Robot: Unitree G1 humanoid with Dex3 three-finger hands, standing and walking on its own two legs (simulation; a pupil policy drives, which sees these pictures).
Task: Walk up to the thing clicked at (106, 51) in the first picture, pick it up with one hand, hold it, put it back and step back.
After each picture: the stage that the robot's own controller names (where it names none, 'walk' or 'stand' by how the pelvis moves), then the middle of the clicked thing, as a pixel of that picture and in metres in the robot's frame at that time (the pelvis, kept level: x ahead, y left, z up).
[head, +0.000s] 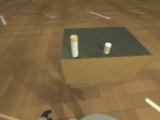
stand; (107, 48) +0.87 -0.15 -0.12
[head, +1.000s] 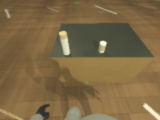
rise first; (102, 47) +0.78 -0.06 -0.09
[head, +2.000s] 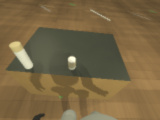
walk; (71, 63) +0.51 +0.20 -0.09
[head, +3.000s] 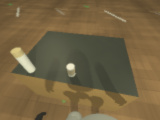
stand; (71, 70) +0.44 +0.20 -0.08
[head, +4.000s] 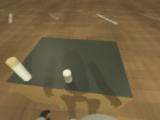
stand; (67, 76) +0.41 +0.22 -0.12
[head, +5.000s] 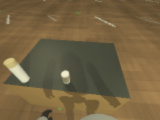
stand; (65, 77) +0.41 +0.23 -0.12
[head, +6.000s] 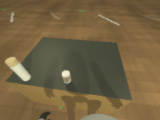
stand; (66, 77) +0.40 +0.23 -0.12
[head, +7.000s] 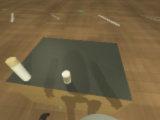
stand; (66, 77) +0.40 +0.23 -0.12
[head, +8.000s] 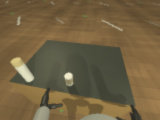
rise first; (69, 79) +0.40 +0.21 -0.12
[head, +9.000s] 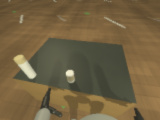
go down; (70, 76) +0.42 +0.21 -0.12
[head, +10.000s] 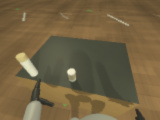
go down; (72, 75) +0.42 +0.21 -0.11
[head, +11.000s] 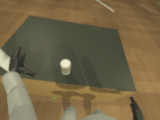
go down; (65, 67) +0.41 +0.18 -0.04
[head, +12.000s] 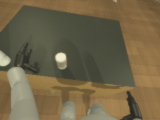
close in; (61, 61) +0.43 +0.20 -0.02
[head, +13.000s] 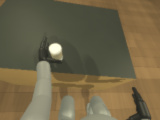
close; (56, 53) +0.46 +0.20 +0.02
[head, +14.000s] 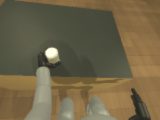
lift; (53, 57) +0.44 +0.21 +0.01
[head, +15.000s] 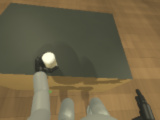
lift; (50, 62) +0.41 +0.23 +0.01
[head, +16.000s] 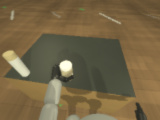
lift; (66, 71) +0.32 +0.17 +0.10
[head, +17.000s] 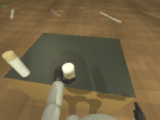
hold; (69, 73) +0.32 +0.16 +0.08
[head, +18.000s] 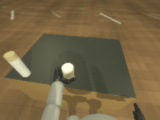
crouch; (68, 73) +0.32 +0.16 +0.08
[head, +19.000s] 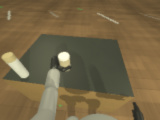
crouch; (64, 62) +0.39 +0.19 +0.11
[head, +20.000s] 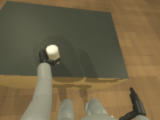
lower; (53, 55) +0.47 +0.21 -0.01
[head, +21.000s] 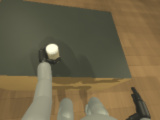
lower; (53, 54) +0.47 +0.21 +0.01
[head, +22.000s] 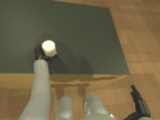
lower; (50, 51) +0.48 +0.21 +0.02
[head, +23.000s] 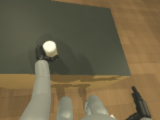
lower; (51, 51) +0.48 +0.21 +0.01
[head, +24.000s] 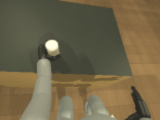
loosen; (53, 50) +0.48 +0.20 +0.02
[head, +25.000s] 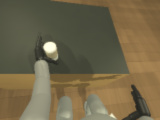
withdraw; (51, 52) +0.48 +0.20 +0.02
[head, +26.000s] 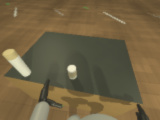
sink last; (72, 72) +0.42 +0.18 -0.06
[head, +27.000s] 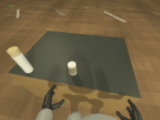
stand; (72, 68) +0.45 +0.19 -0.05
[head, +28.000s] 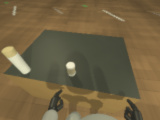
stand; (71, 69) +0.44 +0.19 -0.05
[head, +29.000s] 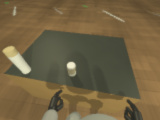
stand; (71, 69) +0.44 +0.19 -0.05
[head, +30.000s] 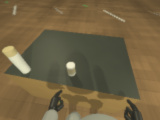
stand; (71, 69) +0.44 +0.19 -0.05
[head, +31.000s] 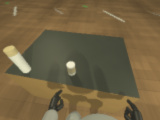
stand; (71, 68) +0.45 +0.19 -0.05
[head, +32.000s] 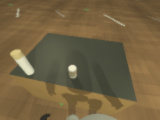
stand; (72, 71) +0.44 +0.19 -0.10
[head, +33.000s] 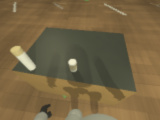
walk; (73, 65) +0.48 +0.19 -0.11
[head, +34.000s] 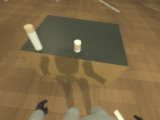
walk; (77, 46) +0.70 +0.18 -0.10
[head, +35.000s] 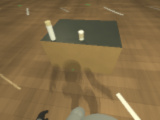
stand; (81, 35) +1.03 +0.24 -0.10
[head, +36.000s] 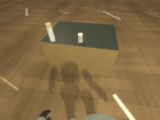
stand; (80, 37) +1.05 +0.21 -0.12
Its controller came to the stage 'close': yes
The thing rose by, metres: 0.20
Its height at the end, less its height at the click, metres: +0.00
